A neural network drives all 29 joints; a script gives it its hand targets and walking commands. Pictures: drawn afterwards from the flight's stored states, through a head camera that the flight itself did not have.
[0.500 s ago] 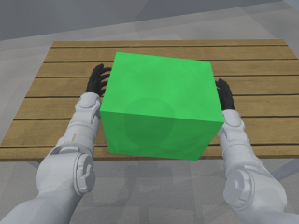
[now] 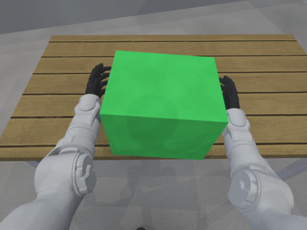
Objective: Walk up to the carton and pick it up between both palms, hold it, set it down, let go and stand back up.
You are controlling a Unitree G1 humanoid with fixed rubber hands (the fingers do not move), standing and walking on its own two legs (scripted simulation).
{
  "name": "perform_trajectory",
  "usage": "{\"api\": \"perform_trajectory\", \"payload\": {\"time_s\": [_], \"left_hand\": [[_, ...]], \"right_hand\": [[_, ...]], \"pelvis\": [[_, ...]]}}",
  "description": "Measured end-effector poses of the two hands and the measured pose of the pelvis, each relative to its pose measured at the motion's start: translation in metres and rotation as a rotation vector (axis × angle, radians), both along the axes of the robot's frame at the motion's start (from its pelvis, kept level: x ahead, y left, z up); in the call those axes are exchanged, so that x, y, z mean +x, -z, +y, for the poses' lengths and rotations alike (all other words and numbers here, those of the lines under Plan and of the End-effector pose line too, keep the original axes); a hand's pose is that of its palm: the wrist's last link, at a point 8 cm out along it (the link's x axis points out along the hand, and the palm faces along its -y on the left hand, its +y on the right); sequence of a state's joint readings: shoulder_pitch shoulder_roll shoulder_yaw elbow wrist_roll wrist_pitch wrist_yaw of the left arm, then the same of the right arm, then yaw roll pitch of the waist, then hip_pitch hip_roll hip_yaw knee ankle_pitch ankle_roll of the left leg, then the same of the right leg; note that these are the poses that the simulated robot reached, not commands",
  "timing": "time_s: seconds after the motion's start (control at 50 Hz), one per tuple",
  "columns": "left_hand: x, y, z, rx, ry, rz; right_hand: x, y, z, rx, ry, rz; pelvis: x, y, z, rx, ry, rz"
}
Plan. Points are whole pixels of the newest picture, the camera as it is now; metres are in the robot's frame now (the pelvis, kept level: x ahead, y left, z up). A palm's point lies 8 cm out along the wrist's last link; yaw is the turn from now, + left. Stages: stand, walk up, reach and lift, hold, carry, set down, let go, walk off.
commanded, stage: set down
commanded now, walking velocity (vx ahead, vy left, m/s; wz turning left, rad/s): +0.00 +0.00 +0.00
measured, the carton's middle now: (161, 107) +0.44 +0.01 +0.03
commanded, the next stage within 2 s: none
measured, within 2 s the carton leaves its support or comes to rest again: neither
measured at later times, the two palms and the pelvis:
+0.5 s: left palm (87, 86) +0.45 +0.21 +0.10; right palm (238, 97) +0.44 -0.19 +0.09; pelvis +0.00 +0.01 -0.01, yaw -1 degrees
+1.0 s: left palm (64, 73) +0.45 +0.25 +0.15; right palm (265, 72) +0.46 -0.22 +0.16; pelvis -0.02 +0.00 -0.01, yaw +1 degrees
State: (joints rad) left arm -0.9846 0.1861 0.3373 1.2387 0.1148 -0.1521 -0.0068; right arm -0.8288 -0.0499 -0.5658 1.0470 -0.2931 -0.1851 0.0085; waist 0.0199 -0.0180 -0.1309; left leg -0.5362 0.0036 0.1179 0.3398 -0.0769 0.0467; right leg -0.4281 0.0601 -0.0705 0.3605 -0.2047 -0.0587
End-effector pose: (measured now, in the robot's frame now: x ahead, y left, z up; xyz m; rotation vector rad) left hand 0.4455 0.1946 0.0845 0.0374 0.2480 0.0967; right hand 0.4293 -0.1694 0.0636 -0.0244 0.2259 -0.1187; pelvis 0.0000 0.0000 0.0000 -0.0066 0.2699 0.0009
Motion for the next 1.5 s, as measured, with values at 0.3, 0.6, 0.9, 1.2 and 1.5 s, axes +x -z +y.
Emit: {"api": "perform_trajectory", "payload": {"time_s": [0.3,0.6,0.9,1.2,1.5], "left_hand": [[0.000,0.008,0.005,0.004,0.004,0.006],[0.017,-0.053,0.032,0.039,-0.053,-0.010],[0.005,-0.081,0.066,0.066,-0.037,-0.007],[0.010,-0.073,0.044,0.022,-0.008,-0.008],[-0.012,-0.083,0.052,0.040,-0.010,0.011]], "right_hand": [[0.001,0.000,0.004,0.008,0.000,0.006],[0.022,-0.064,-0.050,0.040,0.058,0.030],[0.022,-0.112,-0.075,0.039,0.018,0.017],[0.028,-0.090,-0.046,0.066,0.033,0.026],[-0.007,-0.095,-0.079,0.055,0.063,0.027]], "pelvis": [[0.000,0.000,0.003,-0.004,0.001,0.013],[0.001,0.008,0.010,-0.030,0.010,0.066],[-0.017,0.008,0.005,-0.018,-0.007,0.022],[-0.023,0.010,0.003,-0.033,-0.023,0.083],[-0.013,0.002,0.006,-0.015,-0.012,-0.048]]}}
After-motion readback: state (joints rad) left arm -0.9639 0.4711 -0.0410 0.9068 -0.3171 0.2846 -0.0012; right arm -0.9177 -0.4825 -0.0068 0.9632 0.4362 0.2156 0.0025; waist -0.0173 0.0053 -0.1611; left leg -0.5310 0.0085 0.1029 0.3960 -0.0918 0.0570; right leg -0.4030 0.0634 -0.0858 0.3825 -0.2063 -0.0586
